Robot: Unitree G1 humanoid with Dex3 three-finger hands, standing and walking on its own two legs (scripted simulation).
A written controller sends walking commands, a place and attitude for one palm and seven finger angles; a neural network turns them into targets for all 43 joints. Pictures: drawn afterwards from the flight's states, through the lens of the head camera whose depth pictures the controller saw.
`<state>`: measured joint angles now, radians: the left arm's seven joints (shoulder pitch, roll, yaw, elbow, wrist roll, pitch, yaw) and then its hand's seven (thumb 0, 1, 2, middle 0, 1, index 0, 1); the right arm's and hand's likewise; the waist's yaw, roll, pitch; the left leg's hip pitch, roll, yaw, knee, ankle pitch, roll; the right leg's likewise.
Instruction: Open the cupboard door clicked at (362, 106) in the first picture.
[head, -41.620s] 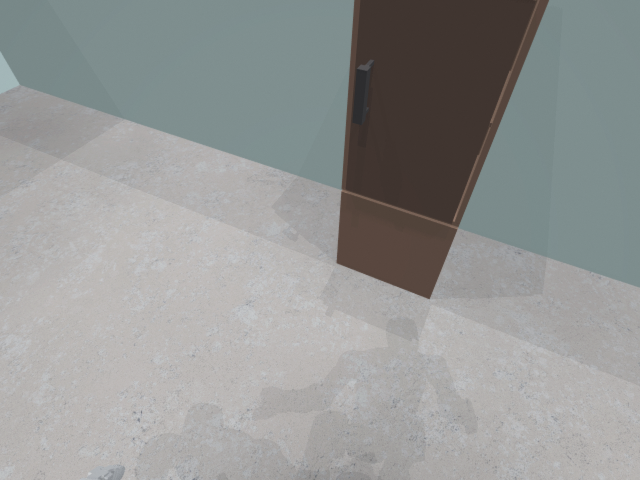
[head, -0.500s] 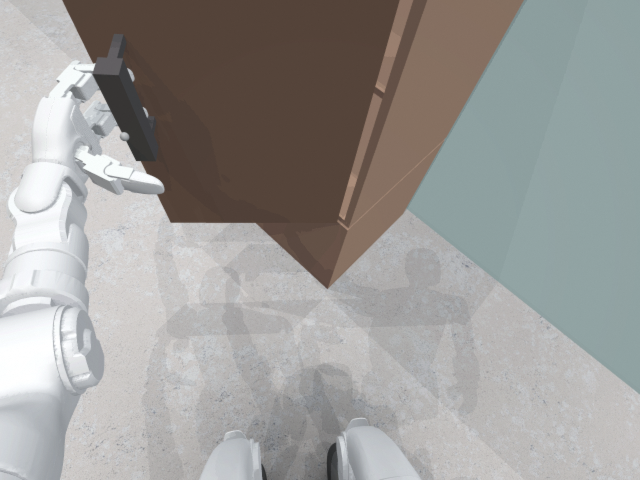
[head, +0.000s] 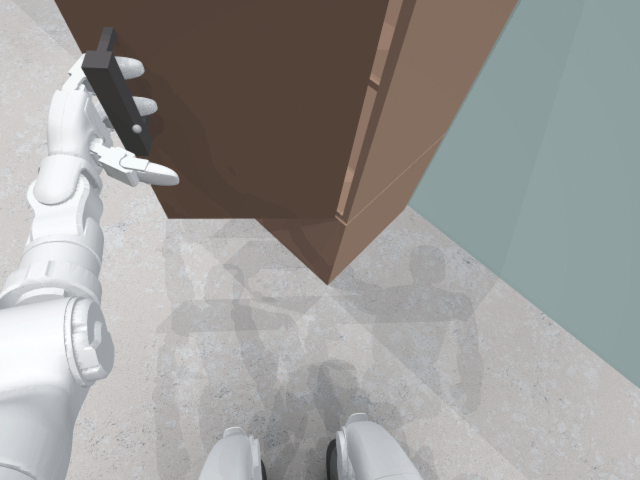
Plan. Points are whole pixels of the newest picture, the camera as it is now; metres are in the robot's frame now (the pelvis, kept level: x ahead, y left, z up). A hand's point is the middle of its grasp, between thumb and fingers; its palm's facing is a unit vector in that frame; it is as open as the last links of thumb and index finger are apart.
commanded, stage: slide the fingers in behind the handle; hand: left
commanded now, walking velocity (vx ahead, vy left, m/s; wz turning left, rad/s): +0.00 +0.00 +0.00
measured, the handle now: (125, 96) +0.57 +0.20 +0.08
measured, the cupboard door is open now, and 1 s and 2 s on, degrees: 46 46 92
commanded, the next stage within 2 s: close the thumb around the handle in 0.22 s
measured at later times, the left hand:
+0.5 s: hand (134, 129) +0.52 +0.18 +0.08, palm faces -0.04 -1.00 -0.01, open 13.2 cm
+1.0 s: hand (135, 127) +0.52 +0.18 +0.08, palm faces -0.03 -1.00 -0.02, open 6.1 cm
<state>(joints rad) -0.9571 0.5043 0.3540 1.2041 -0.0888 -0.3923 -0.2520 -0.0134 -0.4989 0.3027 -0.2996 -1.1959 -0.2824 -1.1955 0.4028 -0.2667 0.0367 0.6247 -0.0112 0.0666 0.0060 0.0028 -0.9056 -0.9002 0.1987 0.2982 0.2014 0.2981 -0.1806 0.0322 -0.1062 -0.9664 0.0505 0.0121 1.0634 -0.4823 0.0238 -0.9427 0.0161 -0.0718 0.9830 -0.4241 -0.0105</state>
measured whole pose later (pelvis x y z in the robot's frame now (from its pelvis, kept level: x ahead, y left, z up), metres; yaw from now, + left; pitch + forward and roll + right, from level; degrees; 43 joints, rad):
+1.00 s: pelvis +0.00 +0.01 +0.00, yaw +0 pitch +22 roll -3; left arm -0.95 0.49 0.34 1.20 -0.09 -0.40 -0.24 0.01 0.67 0.81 -0.36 -1.33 -0.35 -1.33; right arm 0.40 -0.27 0.03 0.63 -0.01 0.07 0.01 0.00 -0.91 -0.90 0.20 0.30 0.20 0.30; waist -0.18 0.04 -0.11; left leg -0.96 0.04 0.01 1.07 -0.49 0.03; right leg -0.94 0.01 -0.07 0.98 -0.43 0.00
